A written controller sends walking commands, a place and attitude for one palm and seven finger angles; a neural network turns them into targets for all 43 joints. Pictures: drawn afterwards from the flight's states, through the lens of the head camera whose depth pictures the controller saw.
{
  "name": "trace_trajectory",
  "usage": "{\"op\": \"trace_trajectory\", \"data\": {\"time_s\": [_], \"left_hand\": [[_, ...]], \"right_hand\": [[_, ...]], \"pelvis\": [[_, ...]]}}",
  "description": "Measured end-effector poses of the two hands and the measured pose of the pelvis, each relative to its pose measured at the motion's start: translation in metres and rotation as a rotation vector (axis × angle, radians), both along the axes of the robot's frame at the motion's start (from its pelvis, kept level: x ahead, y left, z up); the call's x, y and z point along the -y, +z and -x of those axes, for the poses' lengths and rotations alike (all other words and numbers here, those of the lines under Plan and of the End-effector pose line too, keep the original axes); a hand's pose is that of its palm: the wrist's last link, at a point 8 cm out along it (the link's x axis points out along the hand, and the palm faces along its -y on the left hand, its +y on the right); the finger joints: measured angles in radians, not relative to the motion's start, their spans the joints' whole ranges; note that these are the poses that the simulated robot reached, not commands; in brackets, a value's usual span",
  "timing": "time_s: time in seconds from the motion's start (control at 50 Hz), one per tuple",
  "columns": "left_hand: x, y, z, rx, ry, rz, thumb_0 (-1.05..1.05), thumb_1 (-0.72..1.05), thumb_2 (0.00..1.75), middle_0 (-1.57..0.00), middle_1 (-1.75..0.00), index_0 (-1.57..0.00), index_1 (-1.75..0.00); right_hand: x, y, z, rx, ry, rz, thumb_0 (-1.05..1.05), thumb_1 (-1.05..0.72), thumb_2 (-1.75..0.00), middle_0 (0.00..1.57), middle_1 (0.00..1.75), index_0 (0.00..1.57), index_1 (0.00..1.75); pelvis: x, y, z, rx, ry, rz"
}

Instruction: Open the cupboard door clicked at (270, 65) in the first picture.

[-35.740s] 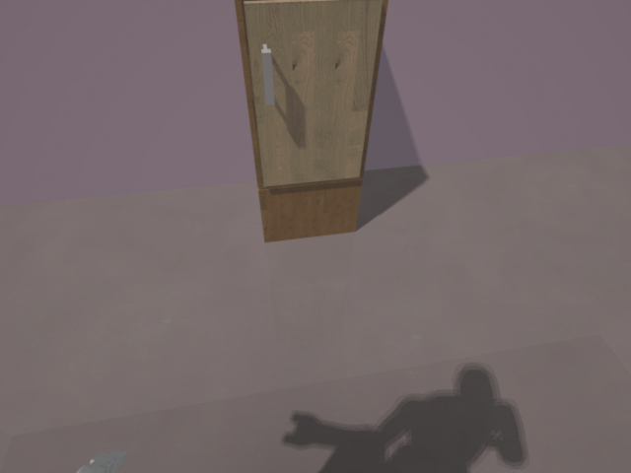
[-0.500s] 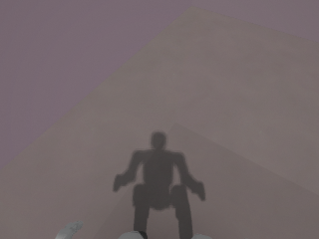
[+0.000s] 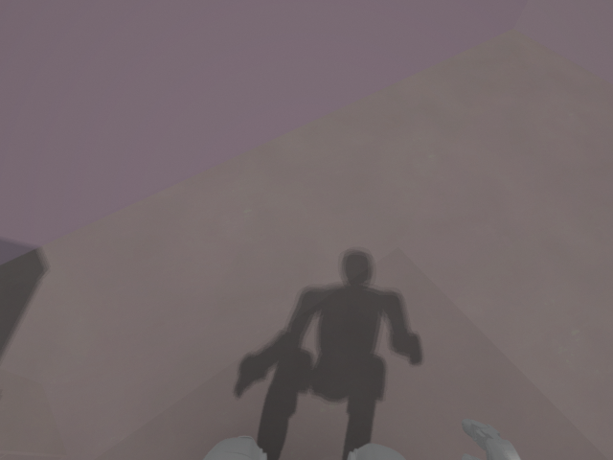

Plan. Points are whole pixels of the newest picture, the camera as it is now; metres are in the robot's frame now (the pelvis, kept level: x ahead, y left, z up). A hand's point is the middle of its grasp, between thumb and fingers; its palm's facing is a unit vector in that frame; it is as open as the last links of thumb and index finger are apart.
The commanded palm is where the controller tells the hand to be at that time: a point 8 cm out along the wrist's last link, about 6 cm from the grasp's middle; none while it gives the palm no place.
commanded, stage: turn to face it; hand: left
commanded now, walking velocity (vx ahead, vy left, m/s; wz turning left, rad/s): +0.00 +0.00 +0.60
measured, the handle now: out of the picture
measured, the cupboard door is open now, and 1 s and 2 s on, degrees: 49 49 49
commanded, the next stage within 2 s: none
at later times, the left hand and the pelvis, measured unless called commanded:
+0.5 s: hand out of the picture +0.05 +0.15 -0.14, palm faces +0.27 -0.93 -0.26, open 7.4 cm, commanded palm none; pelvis +0.02 -0.06 +0.02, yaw +18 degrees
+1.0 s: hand out of the picture +0.00 +0.19 -0.14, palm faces +0.55 -0.79 -0.28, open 7.4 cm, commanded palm none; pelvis +0.03 -0.06 +0.02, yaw +34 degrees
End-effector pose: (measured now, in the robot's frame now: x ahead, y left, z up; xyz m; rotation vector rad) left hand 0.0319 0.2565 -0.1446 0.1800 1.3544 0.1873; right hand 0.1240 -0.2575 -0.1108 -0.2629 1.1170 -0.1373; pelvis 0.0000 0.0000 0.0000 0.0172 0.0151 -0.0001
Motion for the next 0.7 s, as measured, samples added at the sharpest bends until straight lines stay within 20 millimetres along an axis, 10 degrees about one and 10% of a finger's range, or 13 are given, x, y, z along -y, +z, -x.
{"op": "trace_trajectory", "data": {"time_s": [0.3,0.48,0.7], "left_hand": [[0.021,0.039,-0.047,0.244,0.074,-0.092,0.01,0.91,0.9,-0.2,-0.29,-0.2,-0.3],[0.059,0.041,-0.001,0.166,0.195,-0.057,0.01,0.9,0.9,-0.2,-0.29,-0.2,-0.3],[0.046,-0.002,0.082,0.058,0.423,0.007,0.01,0.9,0.9,-0.21,-0.29,-0.21,-0.3]], "right_hand": [[0.029,-0.019,0.004,-0.11,0.072,-0.049,0.01,-0.9,-0.9,0.2,0.3,0.2,0.3],[0.039,-0.008,-0.028,-0.146,0.165,-0.039,0.01,-0.91,-0.9,0.2,0.3,0.2,0.29],[-0.026,0.0,-0.094,-0.039,0.409,0.015,0.01,-0.91,-0.9,0.2,0.3,0.2,0.29]], "pelvis": [[0.046,0.004,-0.008,-0.015,0.161,0.009],[0.059,0.018,-0.015,-0.002,0.29,-0.018],[0.04,0.0,-0.012,-0.002,0.441,0.007]]}}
